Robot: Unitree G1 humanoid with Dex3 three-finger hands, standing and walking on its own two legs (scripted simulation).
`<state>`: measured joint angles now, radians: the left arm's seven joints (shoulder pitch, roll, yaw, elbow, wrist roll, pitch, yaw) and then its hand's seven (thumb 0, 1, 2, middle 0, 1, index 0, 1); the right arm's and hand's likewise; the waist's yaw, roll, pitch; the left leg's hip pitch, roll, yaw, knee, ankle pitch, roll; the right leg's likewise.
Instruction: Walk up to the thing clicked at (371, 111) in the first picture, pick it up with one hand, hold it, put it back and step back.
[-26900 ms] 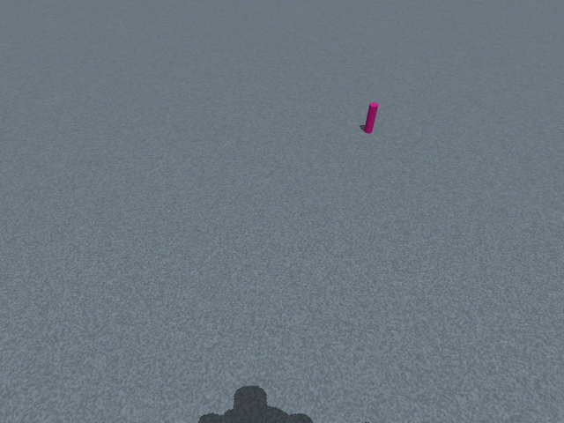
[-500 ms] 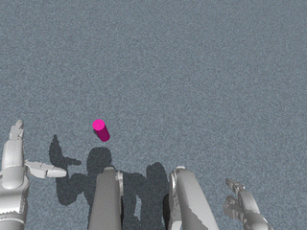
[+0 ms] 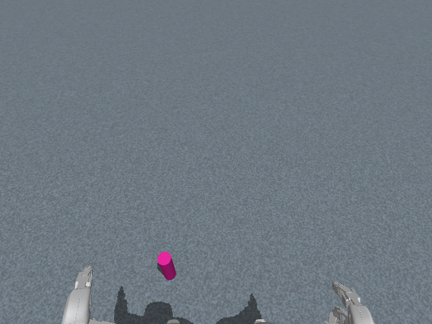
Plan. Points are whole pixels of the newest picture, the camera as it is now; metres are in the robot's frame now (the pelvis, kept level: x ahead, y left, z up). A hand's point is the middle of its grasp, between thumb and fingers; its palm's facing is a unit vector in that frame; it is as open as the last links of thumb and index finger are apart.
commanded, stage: home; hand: left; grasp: from the side
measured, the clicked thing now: (167, 266) +0.45 +0.18 -0.60
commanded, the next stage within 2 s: stand in 1.78 s
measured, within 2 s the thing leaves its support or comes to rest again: neither
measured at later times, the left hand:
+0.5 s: hand out of the picture +0.17 +0.18 -0.04, palm faces +0.12 -0.95 -0.29, open 17.3 cm
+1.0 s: hand out of the picture +0.17 +0.18 -0.04, palm faces +0.11 -0.95 -0.29, open 17.3 cm
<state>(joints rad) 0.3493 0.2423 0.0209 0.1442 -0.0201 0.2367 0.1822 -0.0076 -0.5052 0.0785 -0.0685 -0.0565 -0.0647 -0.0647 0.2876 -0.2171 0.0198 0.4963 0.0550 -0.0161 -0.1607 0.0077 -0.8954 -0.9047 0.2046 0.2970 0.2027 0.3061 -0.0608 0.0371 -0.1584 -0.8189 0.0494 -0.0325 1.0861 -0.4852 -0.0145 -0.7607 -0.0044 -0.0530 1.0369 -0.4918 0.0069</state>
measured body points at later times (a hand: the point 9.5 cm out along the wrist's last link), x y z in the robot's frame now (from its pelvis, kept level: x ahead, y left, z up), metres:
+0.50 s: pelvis +0.01 +0.00 +0.02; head +0.02 +0.00 +0.47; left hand +0.16 +0.23 -0.01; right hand +0.17 -0.24 -0.05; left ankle +0.03 +0.12 -0.67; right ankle +0.01 -0.13 -0.67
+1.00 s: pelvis +0.00 +0.00 +0.02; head +0.02 +0.00 +0.47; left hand +0.16 +0.23 -0.02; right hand +0.16 -0.24 -0.05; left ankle +0.03 +0.12 -0.67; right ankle +0.01 -0.13 -0.67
